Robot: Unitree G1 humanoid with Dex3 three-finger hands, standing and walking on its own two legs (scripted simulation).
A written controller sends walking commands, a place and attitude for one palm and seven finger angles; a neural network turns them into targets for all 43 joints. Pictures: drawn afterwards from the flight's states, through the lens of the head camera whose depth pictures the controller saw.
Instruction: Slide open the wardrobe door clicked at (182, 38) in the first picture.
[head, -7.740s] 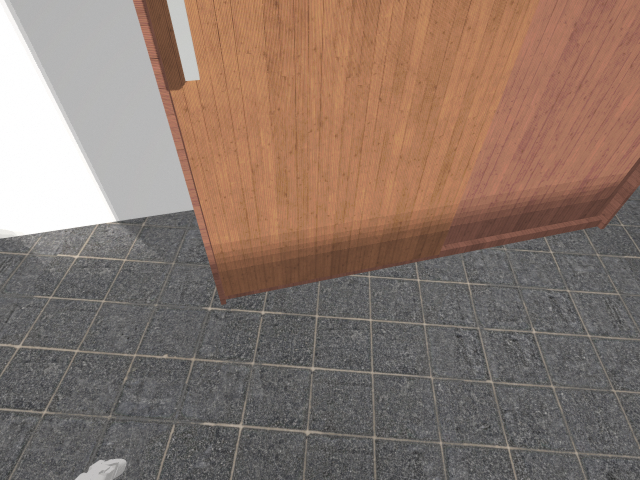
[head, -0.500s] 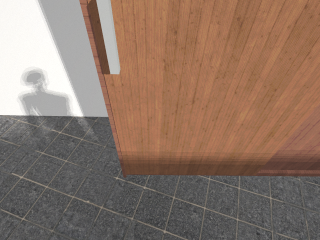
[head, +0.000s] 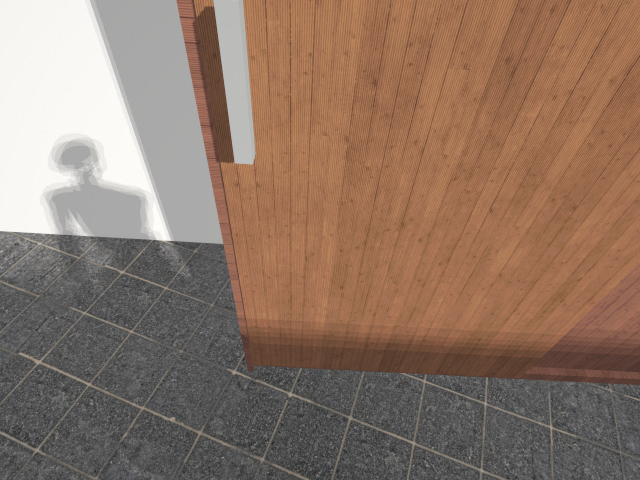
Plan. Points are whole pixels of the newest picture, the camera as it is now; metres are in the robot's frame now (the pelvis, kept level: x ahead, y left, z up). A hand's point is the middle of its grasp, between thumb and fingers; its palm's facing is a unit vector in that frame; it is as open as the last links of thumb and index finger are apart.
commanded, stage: shuffle to correct the standing spot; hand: left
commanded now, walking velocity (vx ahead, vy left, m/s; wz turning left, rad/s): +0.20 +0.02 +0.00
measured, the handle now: (240, 82) +0.55 +0.17 +0.23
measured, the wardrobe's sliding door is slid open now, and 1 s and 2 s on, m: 0.00 0.00 0.00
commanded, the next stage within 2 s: come to a stop and stand still in 0.16 s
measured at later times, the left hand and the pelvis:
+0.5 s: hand out of the picture +0.11 +0.16 -0.17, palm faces +0.10 -0.98 -0.17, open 7.3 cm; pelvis +0.11 +0.00 +0.00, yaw +2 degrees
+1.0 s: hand out of the picture +0.11 +0.17 -0.17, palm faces +0.06 -0.97 -0.25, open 7.4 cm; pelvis +0.07 -0.02 +0.00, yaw +1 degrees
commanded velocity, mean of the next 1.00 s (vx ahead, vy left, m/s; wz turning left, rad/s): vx -0.03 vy -0.01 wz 0.03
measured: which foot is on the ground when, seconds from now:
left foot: down 0.00-0.28, up 0.30-0.54, down 0.56-0.98, up 1.00-1.00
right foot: down 0.00-0.08, up 0.10-0.24, down 0.26-0.58, up 0.60-0.96, down 0.98-1.00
